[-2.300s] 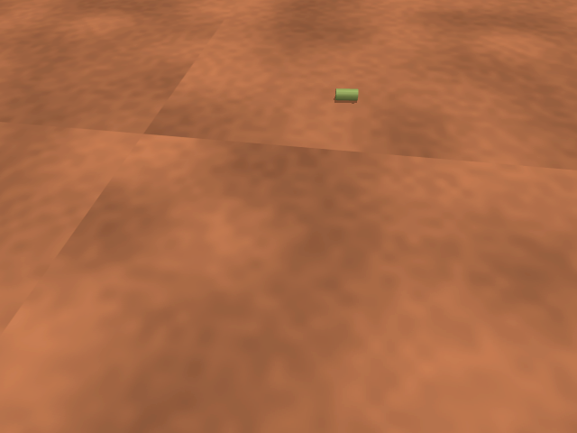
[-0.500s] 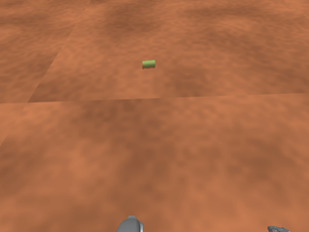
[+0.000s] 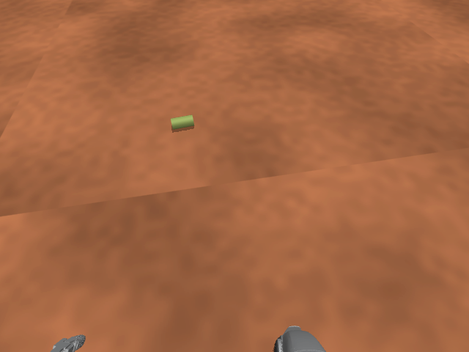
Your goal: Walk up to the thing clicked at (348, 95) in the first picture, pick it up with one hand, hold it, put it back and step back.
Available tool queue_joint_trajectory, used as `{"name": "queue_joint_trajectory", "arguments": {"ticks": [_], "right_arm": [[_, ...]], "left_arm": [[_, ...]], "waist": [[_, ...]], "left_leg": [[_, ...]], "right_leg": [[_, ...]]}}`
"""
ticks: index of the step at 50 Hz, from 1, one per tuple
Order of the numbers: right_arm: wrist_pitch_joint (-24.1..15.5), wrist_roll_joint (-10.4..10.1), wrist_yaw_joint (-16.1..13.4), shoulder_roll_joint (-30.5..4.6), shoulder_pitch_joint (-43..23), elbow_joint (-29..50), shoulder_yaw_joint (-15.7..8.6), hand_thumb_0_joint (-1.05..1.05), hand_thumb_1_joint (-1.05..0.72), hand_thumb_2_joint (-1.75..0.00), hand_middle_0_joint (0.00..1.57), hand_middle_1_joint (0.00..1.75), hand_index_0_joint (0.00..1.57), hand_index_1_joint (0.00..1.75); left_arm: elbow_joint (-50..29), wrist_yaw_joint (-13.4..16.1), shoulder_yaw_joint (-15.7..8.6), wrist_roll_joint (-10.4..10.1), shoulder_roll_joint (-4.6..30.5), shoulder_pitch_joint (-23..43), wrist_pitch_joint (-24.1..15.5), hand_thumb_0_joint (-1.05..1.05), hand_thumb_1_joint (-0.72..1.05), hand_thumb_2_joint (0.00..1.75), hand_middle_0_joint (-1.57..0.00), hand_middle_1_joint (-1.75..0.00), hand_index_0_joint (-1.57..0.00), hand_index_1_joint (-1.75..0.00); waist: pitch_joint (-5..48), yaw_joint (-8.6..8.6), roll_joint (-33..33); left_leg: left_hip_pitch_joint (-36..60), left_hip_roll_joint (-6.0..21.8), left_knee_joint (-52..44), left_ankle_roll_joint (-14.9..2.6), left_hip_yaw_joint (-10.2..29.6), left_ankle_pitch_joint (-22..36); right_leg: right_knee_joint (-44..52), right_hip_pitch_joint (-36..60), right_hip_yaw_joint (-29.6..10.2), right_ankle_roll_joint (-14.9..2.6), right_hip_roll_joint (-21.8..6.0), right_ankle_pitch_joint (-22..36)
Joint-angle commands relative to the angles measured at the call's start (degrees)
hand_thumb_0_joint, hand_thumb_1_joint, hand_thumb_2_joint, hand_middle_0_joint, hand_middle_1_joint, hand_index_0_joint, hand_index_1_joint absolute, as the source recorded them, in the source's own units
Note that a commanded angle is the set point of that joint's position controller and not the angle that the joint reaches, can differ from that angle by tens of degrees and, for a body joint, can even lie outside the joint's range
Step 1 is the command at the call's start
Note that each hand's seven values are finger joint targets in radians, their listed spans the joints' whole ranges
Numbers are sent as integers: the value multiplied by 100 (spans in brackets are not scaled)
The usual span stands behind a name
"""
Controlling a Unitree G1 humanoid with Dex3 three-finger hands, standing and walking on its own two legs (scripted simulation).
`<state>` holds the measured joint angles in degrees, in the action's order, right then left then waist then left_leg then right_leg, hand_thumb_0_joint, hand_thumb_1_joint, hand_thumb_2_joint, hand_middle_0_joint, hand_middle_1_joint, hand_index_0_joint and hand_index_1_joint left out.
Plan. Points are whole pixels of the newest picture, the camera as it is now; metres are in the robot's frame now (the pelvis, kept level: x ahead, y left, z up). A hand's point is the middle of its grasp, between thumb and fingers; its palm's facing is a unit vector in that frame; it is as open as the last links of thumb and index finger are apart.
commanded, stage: walk up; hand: left
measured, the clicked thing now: (182, 122) +1.57 +0.30 -0.73
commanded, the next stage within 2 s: none
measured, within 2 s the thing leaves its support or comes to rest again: neither
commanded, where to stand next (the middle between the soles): +1.15 +0.05 m, yaw +0 degrees
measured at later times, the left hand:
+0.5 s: hand (117, 289) +0.29 +0.25 -0.13, palm faces +0.03 -0.92 -0.38, open 7.4 cm
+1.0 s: hand (132, 176) +0.60 +0.28 -0.13, palm faces -0.07 -0.94 -0.34, open 7.4 cm
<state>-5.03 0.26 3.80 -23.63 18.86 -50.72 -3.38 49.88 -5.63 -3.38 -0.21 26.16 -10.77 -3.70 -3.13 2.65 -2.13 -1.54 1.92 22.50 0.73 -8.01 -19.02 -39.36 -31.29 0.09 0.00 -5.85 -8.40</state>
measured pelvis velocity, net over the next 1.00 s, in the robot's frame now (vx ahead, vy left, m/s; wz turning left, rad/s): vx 0.50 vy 0.01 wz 0.00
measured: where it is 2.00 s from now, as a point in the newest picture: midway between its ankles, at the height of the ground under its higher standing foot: (229, 209)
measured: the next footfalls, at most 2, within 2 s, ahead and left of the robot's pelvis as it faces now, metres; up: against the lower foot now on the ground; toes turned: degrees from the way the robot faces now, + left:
right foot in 0.08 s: +0.24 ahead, -0.13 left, +0.00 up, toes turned -5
left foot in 0.58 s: +0.48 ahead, +0.12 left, +0.00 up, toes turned +5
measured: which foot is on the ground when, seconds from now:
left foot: down 0.00-0.12, up 0.14-0.56, down 0.58-1.00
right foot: up 0.00-0.06, down 0.08-0.62, up 0.64-1.00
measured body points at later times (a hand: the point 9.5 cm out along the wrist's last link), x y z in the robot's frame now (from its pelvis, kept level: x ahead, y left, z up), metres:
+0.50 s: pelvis +0.27 -0.02 +0.00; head +0.28 -0.03 +0.45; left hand +0.28 +0.30 -0.10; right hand +0.36 -0.34 -0.11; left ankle +0.41 +0.12 -0.70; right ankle +0.20 -0.13 -0.74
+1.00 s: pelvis +0.50 +0.01 +0.00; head +0.52 +0.02 +0.45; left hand +0.60 +0.33 -0.11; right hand +0.53 -0.30 -0.11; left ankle +0.44 +0.12 -0.74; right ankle +0.65 -0.13 -0.70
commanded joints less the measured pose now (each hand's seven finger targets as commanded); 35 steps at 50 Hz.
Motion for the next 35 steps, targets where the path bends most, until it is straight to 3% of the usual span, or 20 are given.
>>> {"name": "queue_joint_trajectory", "arguments": {"ticks": [1,3,4,5,6,7,9,11,14,16,19,21,23,27,29,30,31,32,33,35], "right_arm": [[-168,-26,-83,-1544,-402,548,-443,0,-90,-90,20,30,20,30],[-143,-34,-131,-1504,-507,597,-413,0,-90,-90,20,30,20,30],[-140,27,-136,-1279,-338,589,-334,0,-90,-90,20,30,20,30],[-124,22,-125,-959,151,545,-207,0,-90,-90,20,30,20,30],[-92,-2,-107,-750,441,612,-115,0,-90,-90,20,30,20,30],[-52,-40,-158,-1435,240,513,-274,0,-90,-90,20,30,20,30],[-25,-117,-220,-1443,-81,288,-278,0,-90,-90,20,30,20,30],[34,-170,-175,-1173,56,199,-208,0,-90,-90,20,30,20,30],[176,-68,-92,-1052,238,137,-232,0,-90,-90,20,30,20,30],[239,-28,-43,-1035,72,209,-284,0,-90,-90,20,30,20,30],[269,32,46,-1066,-446,405,-334,0,-90,-90,20,30,20,30],[235,82,112,-1033,-876,533,-320,0,-90,-90,20,30,20,30],[161,118,160,-946,-1133,633,-275,0,-90,-90,20,30,20,30],[87,119,165,-1029,-960,531,-355,0,-90,-90,20,30,20,30],[50,180,96,-1206,-152,259,-454,0,-90,-90,20,30,20,30],[-1,271,28,-1501,608,65,-573,0,-90,-90,20,30,20,30],[-32,313,-74,-1911,933,132,-698,0,-90,-90,20,30,20,30],[-46,119,-90,-2068,806,257,-714,0,-90,-90,20,30,20,30],[-19,-16,-107,-1938,616,262,-723,0,-90,-90,20,30,20,30],[-38,-70,-200,-1545,113,430,-477,0,-90,-90,20,30,20,30]], "left_arm": [[-303,6,-280,41,763,253,-124,0,90,90,-20,-30,-20,-30],[-127,67,-362,40,914,-231,-137,0,90,90,-20,-30,-20,-30],[47,132,-486,43,1158,-793,-175,0,90,90,-20,-30,-20,-30],[136,228,-623,69,1509,-1480,-215,0,90,90,-20,-30,-20,-30],[33,283,-682,100,1920,-1622,-257,0,90,90,-20,-30,-20,-30],[25,293,-667,-8,2017,-1448,-231,0,90,90,-20,-30,-20,-30],[-148,380,-562,-120,1667,-885,-238,0,90,90,-20,-30,-20,-30],[-197,428,-446,-92,1327,-466,-293,0,90,90,-20,-30,-20,-30],[-232,410,-362,-71,1088,-421,-360,0,90,90,-20,-30,-20,-30],[-317,409,-349,-45,1088,-491,-406,0,90,90,-20,-30,-20,-30],[-389,411,-406,34,1209,-405,-415,0,90,90,-20,-30,-20,-30],[-379,402,-454,64,1259,-501,-405,0,90,90,-20,-30,-20,-30],[-381,400,-488,83,1270,-522,-403,0,90,90,-20,-30,-20,-30],[-334,423,-479,76,1334,-576,-326,0,90,90,-20,-30,-20,-30],[-355,442,-419,57,1266,-559,-282,0,90,90,-20,-30,-20,-30],[-370,451,-297,24,963,-846,-236,0,90,90,-20,-30,-20,-30],[-408,438,-165,-25,482,-1201,-215,0,90,90,-20,-30,-20,-30],[-349,485,-251,-98,864,-1219,-179,0,90,90,-20,-30,-20,-30],[-276,528,-240,9,1176,-822,-157,0,90,90,-20,-30,-20,-30],[-217,461,-181,-70,1063,-707,-184,0,90,90,-20,-30,-20,-30]], "waist": [[62,-188,930],[362,-574,515],[822,-854,-146],[1343,-1110,-1131],[1358,-964,-1868],[1269,-1007,-1421],[694,-775,-515],[277,-416,-496],[169,-239,-519],[93,-229,-344],[-240,-293,-294],[-389,-425,-308],[-323,-460,-329],[65,-375,-146],[418,67,493],[930,345,1167],[1237,327,2376],[1264,293,2095],[965,289,1497],[371,8,682]], "left_leg": [[-1000,1196,-563,-1042,553,1284],[-1256,1211,273,-888,560,1607],[-1546,876,1642,-711,347,1902],[-2070,334,3214,-526,153,1171],[-3049,-232,4390,-346,369,-998],[-3607,-229,4954,-286,715,-1080],[-3427,167,5069,-278,1528,-204],[-2967,222,4504,-363,1429,309],[-2645,79,3944,-250,1327,796],[-2843,84,3626,-110,1330,1062],[-3061,205,2775,57,1257,1274],[-3132,292,2103,54,1194,1379],[-2890,543,1382,-51,1075,1480],[-1925,401,952,-342,726,1278],[-700,65,637,-503,513,1054],[517,249,478,-824,967,511],[1479,1464,179,-1156,2952,-76],[1845,2151,-515,-1688,4863,-140],[1365,2234,-540,-1810,4719,-32],[62,1641,-522,-1192,2840,1779]], "right_leg": [[545,1322,405,-169,203,663],[621,2324,324,-261,213,528],[685,3309,151,-396,272,25],[1214,4130,-697,-451,-186,-1304],[1995,4518,-3020,-793,-1556,-1777],[2480,4610,-4249,-1299,-1919,-1542],[2445,3599,-3004,-962,-1531,-291],[2314,2706,-1474,-560,-895,964],[2477,2267,-594,-512,-521,1265],[2636,2248,-450,-612,-593,1102],[3145,1955,-370,-759,-680,-578],[3160,2118,-357,-818,-734,-892],[2910,2338,-287,-984,-867,-515],[2130,2579,-250,-963,-999,458],[667,2300,108,-797,-619,1307],[-914,1580,348,-580,-233,1196],[-2351,194,417,-312,491,-1138],[-2939,-744,110,-306,967,-2302],[-3196,-863,-376,-369,524,-2169],[-2957,-216,-815,-306,330,-1326]]}}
